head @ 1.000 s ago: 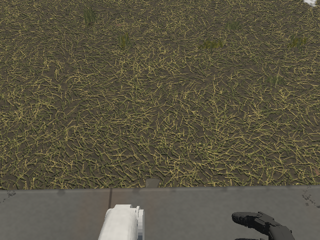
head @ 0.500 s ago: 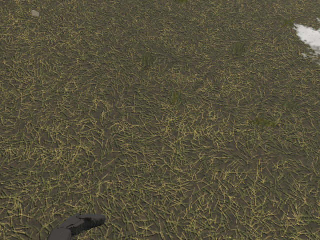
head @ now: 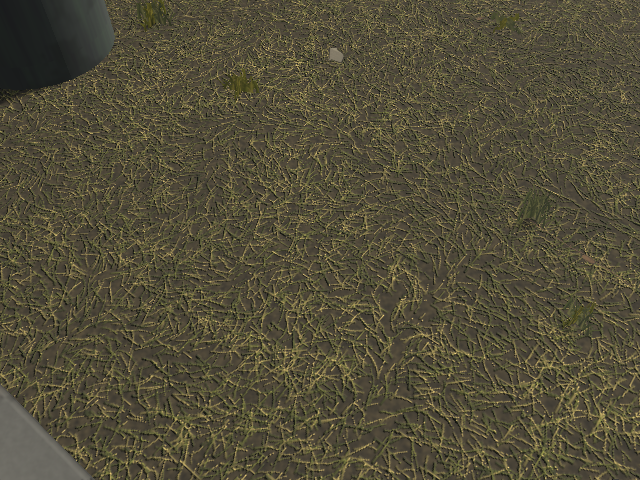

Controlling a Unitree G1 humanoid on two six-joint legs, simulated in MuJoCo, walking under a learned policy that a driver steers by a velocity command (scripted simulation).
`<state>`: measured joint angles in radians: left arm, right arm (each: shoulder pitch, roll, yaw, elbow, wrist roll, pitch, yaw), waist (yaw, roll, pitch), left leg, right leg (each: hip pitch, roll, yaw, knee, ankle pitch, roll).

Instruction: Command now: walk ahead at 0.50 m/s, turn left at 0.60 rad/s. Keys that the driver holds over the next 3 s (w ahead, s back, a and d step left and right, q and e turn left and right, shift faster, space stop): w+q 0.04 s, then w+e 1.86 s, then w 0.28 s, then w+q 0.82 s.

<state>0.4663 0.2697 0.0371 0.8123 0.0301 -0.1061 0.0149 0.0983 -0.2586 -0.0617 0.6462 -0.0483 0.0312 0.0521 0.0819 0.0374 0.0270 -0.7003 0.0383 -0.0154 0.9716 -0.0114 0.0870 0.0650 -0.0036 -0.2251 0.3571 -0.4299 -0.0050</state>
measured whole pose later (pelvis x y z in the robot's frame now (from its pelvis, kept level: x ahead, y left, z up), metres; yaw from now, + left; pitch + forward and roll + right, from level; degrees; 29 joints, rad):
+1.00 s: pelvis +0.60 +0.04 -0.12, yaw -21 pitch +0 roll +0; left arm 0.31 0.25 0.08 0.90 0.00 -0.03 -0.01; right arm 0.17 -0.24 -0.05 0.79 -0.04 -0.04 0.01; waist 0.01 0.02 0.05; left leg -0.59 0.11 -0.03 1.06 -0.28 -0.03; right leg -0.20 0.13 0.02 0.38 -0.19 -0.14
